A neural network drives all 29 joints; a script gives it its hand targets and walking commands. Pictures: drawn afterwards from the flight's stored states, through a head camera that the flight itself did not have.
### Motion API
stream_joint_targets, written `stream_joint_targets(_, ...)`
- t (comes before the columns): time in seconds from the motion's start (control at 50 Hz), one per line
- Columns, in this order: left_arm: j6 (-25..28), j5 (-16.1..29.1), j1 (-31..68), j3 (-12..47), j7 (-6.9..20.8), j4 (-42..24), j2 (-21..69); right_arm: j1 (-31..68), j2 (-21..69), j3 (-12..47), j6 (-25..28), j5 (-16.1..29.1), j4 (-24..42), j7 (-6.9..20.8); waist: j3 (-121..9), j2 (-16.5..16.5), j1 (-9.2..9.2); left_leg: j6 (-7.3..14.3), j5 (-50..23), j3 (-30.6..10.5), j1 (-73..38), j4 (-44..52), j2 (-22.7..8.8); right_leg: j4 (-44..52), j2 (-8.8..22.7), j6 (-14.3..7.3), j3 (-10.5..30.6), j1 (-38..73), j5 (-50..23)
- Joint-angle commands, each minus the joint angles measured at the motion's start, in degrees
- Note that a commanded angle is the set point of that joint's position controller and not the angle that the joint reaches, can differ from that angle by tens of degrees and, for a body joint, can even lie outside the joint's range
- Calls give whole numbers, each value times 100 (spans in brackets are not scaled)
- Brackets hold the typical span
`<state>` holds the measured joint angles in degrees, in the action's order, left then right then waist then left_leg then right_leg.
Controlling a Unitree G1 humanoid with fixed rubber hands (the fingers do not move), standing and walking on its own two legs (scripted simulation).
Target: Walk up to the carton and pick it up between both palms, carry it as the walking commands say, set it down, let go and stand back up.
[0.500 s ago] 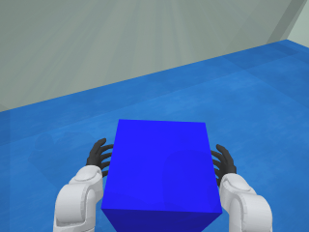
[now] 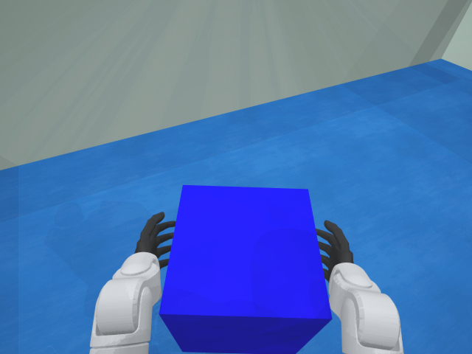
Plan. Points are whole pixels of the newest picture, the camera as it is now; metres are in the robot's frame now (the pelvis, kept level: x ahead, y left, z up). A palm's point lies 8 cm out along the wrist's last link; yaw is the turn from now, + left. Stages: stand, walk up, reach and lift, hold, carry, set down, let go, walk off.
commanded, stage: carry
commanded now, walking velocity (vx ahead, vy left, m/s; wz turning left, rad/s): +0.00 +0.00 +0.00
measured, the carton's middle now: (241, 275) +0.28 +0.00 +0.00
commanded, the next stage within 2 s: hold in 0.66 s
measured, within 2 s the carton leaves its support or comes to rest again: neither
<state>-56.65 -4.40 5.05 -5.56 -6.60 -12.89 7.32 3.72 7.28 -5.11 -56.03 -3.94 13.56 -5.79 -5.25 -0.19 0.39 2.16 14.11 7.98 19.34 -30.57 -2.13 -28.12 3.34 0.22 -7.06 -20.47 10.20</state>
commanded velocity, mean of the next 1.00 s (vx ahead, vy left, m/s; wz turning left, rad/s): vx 0.00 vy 0.00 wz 0.00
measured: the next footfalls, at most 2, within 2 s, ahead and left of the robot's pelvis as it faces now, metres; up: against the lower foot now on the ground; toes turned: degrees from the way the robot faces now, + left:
none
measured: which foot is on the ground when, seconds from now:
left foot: down 0.00-1.00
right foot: down 0.00-1.00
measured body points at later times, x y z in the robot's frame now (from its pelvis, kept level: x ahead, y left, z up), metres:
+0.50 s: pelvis +0.01 +0.00 +0.00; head -0.01 +0.01 +0.45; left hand +0.29 +0.16 +0.05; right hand +0.29 -0.15 +0.05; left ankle +0.02 +0.09 -0.73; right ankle +0.05 -0.13 -0.73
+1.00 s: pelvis +0.01 -0.01 +0.00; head -0.03 -0.01 +0.45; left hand +0.29 +0.15 +0.04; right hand +0.30 -0.16 +0.04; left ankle +0.02 +0.09 -0.73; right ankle +0.05 -0.13 -0.73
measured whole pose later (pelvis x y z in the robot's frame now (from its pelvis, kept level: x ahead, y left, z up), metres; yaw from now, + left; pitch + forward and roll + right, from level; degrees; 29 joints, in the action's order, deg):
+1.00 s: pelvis +0.01 -0.01 +0.00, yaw +7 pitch -8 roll +0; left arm -41.0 -11.1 10.5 -7.9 -3.1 10.0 7.8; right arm 9.3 7.6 -10.6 -42.2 -11.5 -7.2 -0.3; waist 2.8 0.2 -5.1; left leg 2.0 12.9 -0.2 5.9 -26.3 2.0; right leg -25.6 0.0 0.3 1.1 -5.9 12.3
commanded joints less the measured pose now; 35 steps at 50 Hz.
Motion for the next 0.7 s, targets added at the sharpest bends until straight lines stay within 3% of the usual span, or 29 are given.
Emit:
stream_joint_targets(0.0, 258, 1151, 2150, 3147, 745, -521, 4155, 2110, 4126, 2981, 171, 997, 334, 645, -1155, 87, -11, 14, -386, -730, -167, 699, -798, 303, 565, -124, 567, 736, -355)
stream_joint_targets(0.28, 862, 916, 2193, 2931, 833, 51, 3939, 2189, 3920, 2804, 781, 747, -230, 732, -1183, 69, -23, -9, -426, -736, -202, 666, -764, 321, 590, -110, 580, 762, -357)
stream_joint_targets(0.64, 1104, 843, 2170, 2959, 939, 284, 3924, 2143, 3912, 2862, 1026, 667, -422, 839, -1139, 84, -25, -8, -514, -744, -258, 653, -753, 287, 571, -114, 550, 771, -390)
stream_joint_targets(0.66, 1074, 201, 1409, 1776, 956, 2275, 2493, 1111, 2311, 1485, 1000, -52, -2218, 954, 298, 181, 94, -16, -507, -1028, -697, 1173, 662, 810, -694, -443, 832, 1480, -87)
stream_joint_targets(0.68, 1519, 345, 1609, 2198, 986, 1628, 2557, 1716, 2309, 1934, 1424, 114, -1381, 905, 133, 69, 36, -26, -716, -1195, -869, 1011, 618, 785, -699, -447, 988, 1299, 1)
